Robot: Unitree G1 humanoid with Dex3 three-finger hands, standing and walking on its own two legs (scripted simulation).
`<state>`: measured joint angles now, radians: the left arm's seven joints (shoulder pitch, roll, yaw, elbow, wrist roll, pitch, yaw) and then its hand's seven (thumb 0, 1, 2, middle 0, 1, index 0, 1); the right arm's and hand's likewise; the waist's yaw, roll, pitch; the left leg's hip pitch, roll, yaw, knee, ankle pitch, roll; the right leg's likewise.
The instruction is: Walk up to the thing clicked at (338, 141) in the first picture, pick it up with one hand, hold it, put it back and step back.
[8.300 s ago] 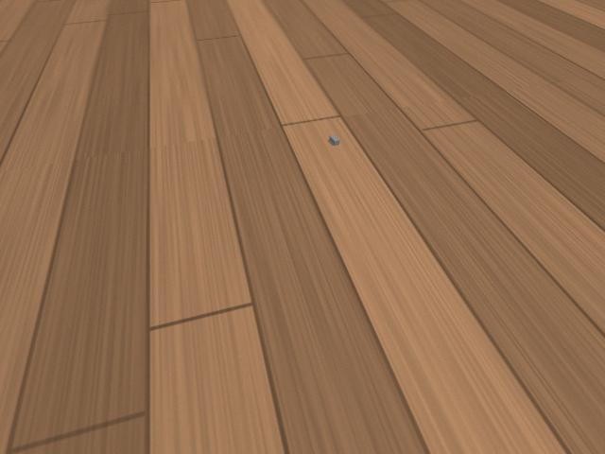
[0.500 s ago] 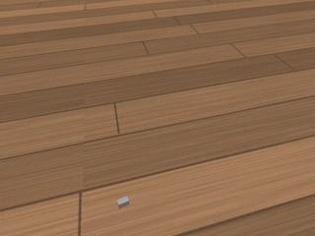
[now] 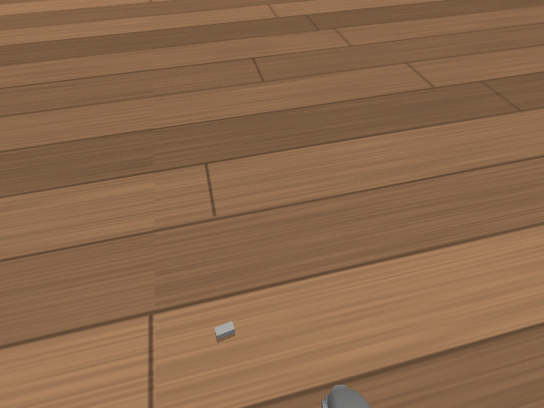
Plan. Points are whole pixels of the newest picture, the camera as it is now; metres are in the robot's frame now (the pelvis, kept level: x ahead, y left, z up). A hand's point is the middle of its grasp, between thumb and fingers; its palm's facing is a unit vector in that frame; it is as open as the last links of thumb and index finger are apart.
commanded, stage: walk up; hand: left
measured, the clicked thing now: (224, 329) +0.53 +0.20 -0.73
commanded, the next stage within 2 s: none
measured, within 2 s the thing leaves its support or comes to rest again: neither
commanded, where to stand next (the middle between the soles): +0.13 -0.03 m, yaw -6 degrees
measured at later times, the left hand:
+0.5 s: hand out of the picture +0.10 +0.26 -0.13, palm faces -0.11 -0.92 -0.36, open 7.4 cm
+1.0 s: hand out of the picture +0.03 +0.25 -0.10, palm faces -0.12 -0.90 -0.42, open 7.4 cm
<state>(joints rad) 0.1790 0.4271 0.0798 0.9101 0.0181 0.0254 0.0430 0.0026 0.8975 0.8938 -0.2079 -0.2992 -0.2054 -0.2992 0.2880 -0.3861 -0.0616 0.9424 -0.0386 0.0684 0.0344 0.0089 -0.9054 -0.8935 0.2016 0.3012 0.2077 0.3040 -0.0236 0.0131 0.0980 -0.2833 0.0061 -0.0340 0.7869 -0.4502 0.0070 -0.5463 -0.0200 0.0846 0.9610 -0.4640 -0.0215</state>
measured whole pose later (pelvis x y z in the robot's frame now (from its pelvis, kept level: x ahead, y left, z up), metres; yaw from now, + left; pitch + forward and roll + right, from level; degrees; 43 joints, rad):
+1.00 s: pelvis +0.01 -0.02 +0.03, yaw -11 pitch -3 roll +2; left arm 0.41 0.36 0.08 0.97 0.04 -0.04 -0.02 0.00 0.90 0.89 -0.21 -0.30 -0.21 -0.30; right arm 0.25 -0.44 -0.08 0.92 -0.02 0.02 0.04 0.01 -0.90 -0.89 0.20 0.30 0.21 0.30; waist 0.06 0.02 0.05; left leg -0.54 -0.04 -0.07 1.01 -0.32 0.00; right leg -0.12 -0.04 0.04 0.52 -0.35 -0.03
